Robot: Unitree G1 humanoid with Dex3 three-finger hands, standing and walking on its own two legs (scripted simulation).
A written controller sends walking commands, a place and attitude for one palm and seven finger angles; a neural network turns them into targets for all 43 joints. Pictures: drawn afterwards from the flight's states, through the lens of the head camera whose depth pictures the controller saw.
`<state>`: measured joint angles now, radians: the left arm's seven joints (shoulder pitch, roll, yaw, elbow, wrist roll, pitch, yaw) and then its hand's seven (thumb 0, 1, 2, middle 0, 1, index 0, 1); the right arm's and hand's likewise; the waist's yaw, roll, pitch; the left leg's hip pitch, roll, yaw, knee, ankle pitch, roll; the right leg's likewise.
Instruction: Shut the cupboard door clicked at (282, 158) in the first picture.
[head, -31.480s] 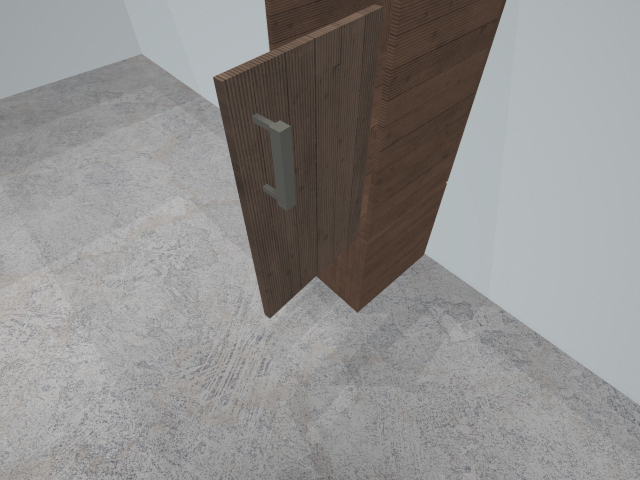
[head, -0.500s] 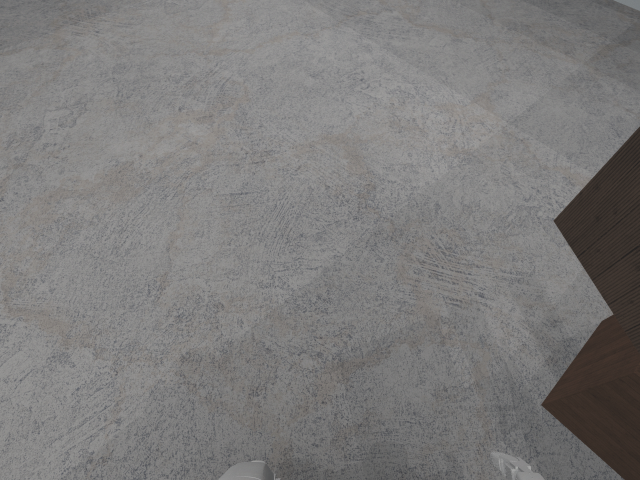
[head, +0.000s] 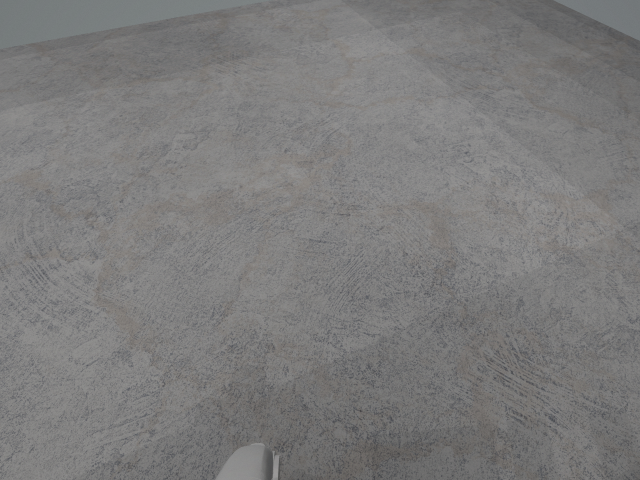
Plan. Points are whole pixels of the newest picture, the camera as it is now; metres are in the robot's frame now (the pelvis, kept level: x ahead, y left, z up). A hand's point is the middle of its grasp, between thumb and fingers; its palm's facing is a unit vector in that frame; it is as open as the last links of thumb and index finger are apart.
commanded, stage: walk to a spot facing it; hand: left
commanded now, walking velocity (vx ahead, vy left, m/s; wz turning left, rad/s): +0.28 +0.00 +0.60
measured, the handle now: out of the picture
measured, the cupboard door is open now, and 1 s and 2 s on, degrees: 59 59 59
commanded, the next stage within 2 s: turn to face it in 0.44 s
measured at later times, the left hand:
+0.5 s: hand (139, 412) +0.24 +0.29 -0.16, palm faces +0.29 -0.93 -0.22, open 7.4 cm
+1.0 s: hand (182, 358) +0.33 +0.25 -0.17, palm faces +0.26 -0.94 -0.23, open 7.2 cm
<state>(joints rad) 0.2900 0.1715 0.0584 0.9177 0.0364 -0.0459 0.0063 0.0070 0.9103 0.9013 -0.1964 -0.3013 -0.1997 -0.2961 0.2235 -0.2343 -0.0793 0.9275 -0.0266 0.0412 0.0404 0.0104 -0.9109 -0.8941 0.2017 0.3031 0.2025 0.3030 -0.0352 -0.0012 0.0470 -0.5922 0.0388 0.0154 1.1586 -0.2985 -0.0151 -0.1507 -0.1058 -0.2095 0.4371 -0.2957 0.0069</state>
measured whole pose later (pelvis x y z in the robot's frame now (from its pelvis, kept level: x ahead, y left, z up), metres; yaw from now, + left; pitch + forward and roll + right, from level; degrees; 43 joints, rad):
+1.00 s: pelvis +0.34 +0.06 +0.00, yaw +11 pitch +2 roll +0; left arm 0.25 0.18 0.07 0.98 0.02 0.01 0.02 0.00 0.95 0.90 -0.20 -0.30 -0.20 -0.30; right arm 0.18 -0.17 -0.04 0.96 -0.01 0.03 -0.02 0.01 -0.91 -0.89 0.20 0.30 0.20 0.30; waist 0.01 0.00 0.07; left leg -0.44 0.03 0.00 0.88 -0.42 -0.05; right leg -0.27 0.05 0.04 0.41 -0.17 -0.04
